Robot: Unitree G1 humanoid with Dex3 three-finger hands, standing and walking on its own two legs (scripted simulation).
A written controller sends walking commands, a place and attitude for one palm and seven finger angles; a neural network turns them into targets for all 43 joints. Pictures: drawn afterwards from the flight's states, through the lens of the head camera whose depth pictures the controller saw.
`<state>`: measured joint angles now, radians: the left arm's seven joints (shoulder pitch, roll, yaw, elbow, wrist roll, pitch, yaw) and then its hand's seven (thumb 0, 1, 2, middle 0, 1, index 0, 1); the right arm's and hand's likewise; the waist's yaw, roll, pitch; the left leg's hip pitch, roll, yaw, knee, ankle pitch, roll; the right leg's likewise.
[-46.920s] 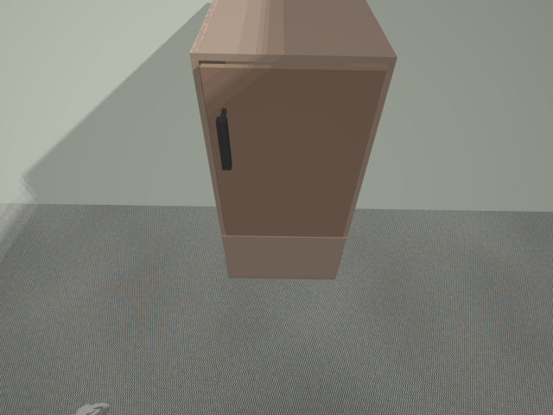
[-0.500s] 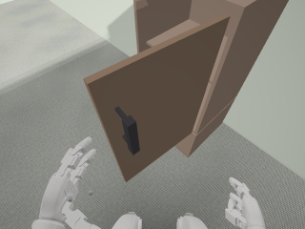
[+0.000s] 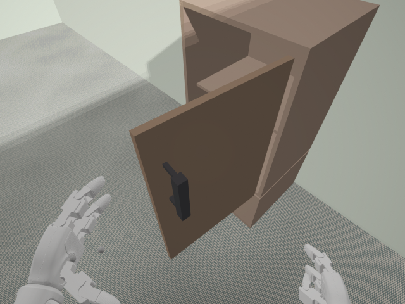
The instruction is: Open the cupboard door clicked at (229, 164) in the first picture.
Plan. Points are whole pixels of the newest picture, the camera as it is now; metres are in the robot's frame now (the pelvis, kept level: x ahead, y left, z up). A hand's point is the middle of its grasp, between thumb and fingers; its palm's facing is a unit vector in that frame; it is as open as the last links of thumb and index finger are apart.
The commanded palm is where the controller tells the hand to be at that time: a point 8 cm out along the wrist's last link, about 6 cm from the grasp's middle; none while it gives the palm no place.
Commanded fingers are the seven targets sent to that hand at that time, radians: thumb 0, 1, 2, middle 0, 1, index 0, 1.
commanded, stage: draw the hand back to the body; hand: left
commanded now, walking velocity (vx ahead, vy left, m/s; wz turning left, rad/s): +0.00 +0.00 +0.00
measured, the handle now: (176, 191) +0.34 +0.09 +0.03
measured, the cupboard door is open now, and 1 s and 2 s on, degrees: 84 84 84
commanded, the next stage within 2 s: step back with the hand held close in 1.12 s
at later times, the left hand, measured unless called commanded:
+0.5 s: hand (42, 207) +0.22 +0.25 +0.16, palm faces +0.35 -0.85 -0.40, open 12.0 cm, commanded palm +0.17 +0.29 +0.19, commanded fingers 0.00 0.51 0.74 -0.19 -0.30 -0.19 -0.30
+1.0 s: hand (15, 193) +0.21 +0.26 +0.21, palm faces +0.44 -0.80 -0.40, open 7.6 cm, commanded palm +0.16 +0.30 +0.23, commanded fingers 0.00 0.90 0.90 -0.20 -0.30 -0.20 -0.30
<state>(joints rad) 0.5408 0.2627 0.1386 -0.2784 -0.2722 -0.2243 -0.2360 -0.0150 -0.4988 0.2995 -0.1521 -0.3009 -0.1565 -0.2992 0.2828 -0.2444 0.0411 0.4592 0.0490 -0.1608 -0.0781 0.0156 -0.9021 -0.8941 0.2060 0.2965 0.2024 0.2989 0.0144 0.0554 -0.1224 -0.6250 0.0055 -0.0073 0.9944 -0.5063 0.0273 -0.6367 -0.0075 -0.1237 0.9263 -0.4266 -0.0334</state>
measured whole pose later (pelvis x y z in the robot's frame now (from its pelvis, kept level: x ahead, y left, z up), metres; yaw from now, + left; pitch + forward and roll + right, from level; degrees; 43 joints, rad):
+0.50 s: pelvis +0.03 +0.01 +0.05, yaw +0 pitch -2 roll -1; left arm 0.53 0.32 0.20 -0.38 -0.03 -0.04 0.13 -0.01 0.18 0.59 -0.18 -0.30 -0.19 -0.30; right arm 0.21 -0.22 0.06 0.60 0.00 -0.14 -0.09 0.02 -0.90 -0.89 0.21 0.30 0.20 0.30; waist 0.07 0.06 -0.01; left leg -0.15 -0.03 0.02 0.52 -0.34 0.05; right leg -0.18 -0.02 -0.09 0.49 -0.28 0.00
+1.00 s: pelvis +0.02 +0.00 +0.06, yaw -1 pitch -5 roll -1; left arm 0.47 0.33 0.31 -0.39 -0.05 -0.07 0.11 0.01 0.86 0.88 -0.21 -0.30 -0.21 -0.30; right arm 0.19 -0.23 0.03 0.64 0.00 -0.09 -0.07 0.01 -0.90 -0.89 0.21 0.30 0.20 0.30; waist 0.08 0.07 0.02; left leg -0.04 -0.01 0.03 0.40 -0.27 0.03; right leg -0.08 0.00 -0.08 0.38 -0.21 -0.02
